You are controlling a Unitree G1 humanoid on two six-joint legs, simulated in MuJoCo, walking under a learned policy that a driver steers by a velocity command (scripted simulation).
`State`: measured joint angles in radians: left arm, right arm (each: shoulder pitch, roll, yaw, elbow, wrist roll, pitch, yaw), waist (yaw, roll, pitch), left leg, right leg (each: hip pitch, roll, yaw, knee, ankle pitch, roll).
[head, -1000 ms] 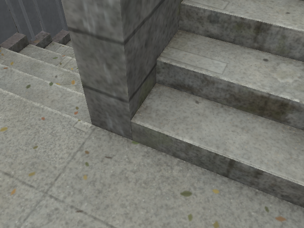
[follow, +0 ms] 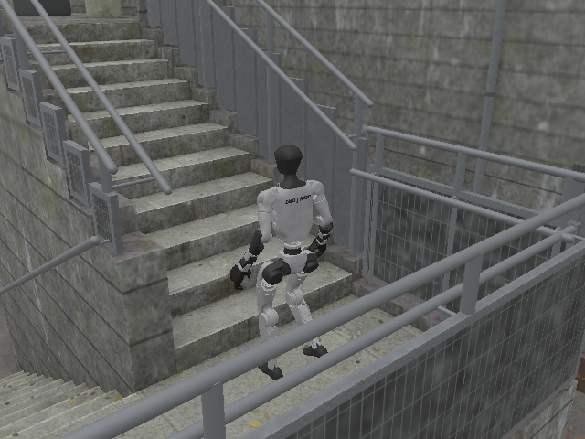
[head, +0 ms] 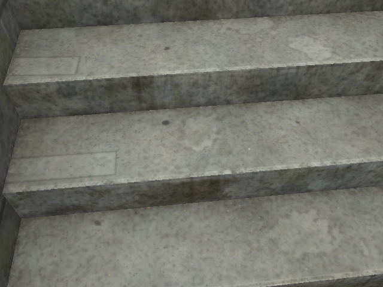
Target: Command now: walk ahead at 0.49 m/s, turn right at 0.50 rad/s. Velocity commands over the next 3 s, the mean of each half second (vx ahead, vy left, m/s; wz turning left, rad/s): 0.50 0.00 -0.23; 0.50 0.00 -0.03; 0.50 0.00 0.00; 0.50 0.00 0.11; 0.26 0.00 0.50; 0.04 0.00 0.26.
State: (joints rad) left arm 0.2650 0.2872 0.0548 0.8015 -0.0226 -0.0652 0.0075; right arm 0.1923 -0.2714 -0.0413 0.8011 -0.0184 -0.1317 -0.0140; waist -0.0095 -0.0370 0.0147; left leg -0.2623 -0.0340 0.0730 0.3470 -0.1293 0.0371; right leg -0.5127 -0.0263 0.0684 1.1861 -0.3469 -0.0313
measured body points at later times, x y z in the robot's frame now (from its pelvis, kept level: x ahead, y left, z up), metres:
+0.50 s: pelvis +0.22 -0.06 +0.00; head +0.23 -0.08 +0.45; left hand +0.26 +0.20 -0.13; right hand +0.31 -0.31 -0.14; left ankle +0.21 +0.06 -0.54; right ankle +0.21 -0.14 -0.74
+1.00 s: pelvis +0.47 +0.00 +0.11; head +0.48 +0.01 +0.56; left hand +0.62 +0.22 -0.01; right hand +0.46 -0.24 -0.03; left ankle +0.50 +0.06 -0.58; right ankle +0.43 -0.18 -0.35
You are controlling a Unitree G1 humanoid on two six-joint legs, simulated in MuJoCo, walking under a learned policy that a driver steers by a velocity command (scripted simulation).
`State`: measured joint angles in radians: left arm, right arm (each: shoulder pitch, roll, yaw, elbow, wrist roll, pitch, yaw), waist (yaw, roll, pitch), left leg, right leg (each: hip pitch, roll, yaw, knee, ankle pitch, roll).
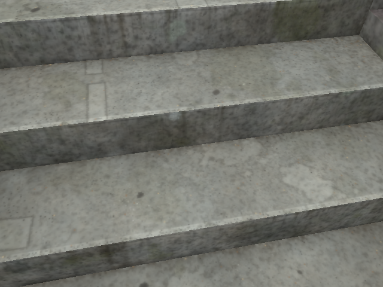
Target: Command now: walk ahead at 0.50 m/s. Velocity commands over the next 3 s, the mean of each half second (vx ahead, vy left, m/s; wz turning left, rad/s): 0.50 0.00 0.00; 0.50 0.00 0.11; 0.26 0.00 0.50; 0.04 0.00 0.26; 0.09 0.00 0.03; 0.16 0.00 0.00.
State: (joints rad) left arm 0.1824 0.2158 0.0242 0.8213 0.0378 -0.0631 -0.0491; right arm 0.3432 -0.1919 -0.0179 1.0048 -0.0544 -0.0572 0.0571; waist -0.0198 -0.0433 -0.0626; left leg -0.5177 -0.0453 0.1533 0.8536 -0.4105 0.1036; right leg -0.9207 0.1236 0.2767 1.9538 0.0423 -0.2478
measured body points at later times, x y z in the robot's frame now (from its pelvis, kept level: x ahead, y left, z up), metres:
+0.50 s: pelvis +0.31 -0.02 +0.14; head +0.31 +0.00 +0.59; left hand +0.43 +0.22 +0.01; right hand +0.28 -0.25 +0.00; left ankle +0.16 +0.13 -0.38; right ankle +0.35 -0.09 -0.53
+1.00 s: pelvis +0.59 +0.03 +0.31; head +0.58 +0.04 +0.76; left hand +0.63 +0.27 +0.16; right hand +0.69 -0.20 +0.17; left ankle +0.62 +0.11 -0.38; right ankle +0.53 -0.14 -0.20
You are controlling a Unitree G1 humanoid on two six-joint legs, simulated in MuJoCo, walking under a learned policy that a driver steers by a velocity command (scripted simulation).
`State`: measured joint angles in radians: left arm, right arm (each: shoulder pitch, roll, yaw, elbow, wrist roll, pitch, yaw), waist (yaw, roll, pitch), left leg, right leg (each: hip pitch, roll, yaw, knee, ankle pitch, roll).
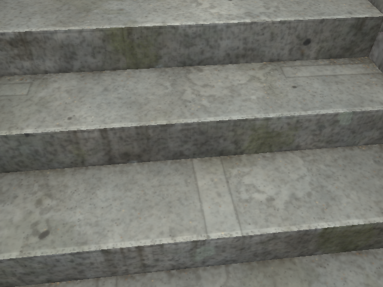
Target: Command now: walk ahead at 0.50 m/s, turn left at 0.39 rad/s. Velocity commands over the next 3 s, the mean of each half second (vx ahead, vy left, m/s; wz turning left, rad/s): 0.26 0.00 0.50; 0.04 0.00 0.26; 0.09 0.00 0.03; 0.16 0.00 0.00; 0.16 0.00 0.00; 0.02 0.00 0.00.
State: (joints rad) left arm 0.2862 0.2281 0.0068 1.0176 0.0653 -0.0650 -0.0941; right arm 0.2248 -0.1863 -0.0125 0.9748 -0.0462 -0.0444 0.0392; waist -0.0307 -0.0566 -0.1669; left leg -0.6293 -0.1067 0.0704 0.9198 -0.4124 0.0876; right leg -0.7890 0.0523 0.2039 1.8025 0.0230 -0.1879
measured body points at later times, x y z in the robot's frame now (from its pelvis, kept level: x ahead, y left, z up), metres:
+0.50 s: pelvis +0.22 -0.06 +0.17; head +0.22 -0.05 +0.62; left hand +0.32 +0.22 +0.06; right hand +0.41 -0.28 +0.05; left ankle +0.15 +0.08 -0.39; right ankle +0.34 -0.13 -0.52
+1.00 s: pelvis +0.29 -0.03 +0.21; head +0.29 -0.03 +0.66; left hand +0.33 +0.22 +0.08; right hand +0.51 -0.20 +0.09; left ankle +0.28 +0.10 -0.52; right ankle +0.34 -0.12 -0.52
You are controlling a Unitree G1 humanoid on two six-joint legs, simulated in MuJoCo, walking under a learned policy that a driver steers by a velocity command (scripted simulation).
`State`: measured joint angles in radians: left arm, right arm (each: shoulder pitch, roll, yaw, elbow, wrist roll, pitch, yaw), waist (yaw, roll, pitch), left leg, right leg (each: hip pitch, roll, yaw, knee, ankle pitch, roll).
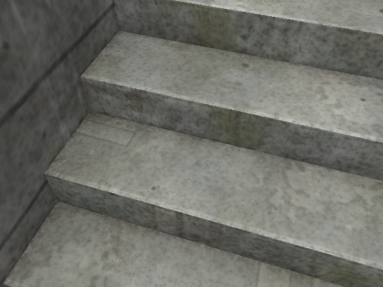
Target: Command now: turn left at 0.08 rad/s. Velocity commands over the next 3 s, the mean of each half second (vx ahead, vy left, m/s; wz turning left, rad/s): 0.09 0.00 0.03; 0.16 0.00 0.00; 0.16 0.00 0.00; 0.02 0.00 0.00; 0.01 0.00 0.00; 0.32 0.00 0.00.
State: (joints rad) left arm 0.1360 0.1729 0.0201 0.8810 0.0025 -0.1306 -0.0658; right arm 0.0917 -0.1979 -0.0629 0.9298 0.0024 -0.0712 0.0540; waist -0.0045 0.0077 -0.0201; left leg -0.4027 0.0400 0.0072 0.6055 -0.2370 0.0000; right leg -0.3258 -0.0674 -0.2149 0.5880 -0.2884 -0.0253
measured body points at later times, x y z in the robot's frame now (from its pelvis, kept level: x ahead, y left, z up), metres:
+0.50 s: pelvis +0.08 +0.01 +0.01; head +0.07 +0.02 +0.45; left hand +0.09 +0.25 -0.15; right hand +0.10 -0.23 -0.14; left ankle +0.05 +0.12 -0.73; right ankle +0.01 -0.11 -0.73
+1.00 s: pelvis +0.12 +0.01 +0.00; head +0.11 +0.02 +0.45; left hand +0.11 +0.27 -0.15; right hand +0.16 -0.24 -0.14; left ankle +0.06 +0.12 -0.73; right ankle +0.01 -0.11 -0.73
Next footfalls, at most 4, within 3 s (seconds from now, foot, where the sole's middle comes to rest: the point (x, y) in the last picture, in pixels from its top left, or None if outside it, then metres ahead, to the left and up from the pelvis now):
1.40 right None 0.39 -0.13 -0.61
1.96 left None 0.43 0.03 -0.61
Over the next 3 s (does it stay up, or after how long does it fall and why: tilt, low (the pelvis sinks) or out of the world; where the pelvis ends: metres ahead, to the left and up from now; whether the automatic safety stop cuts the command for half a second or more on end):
stays up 0.53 0.01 0.17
